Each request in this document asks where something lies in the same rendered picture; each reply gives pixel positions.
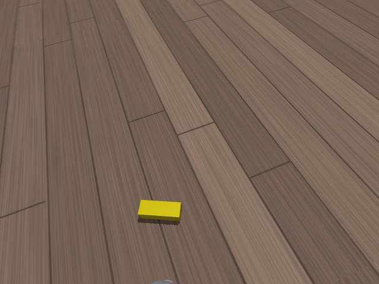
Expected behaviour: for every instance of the carton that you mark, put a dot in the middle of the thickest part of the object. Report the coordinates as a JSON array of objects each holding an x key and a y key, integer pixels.
[{"x": 160, "y": 210}]

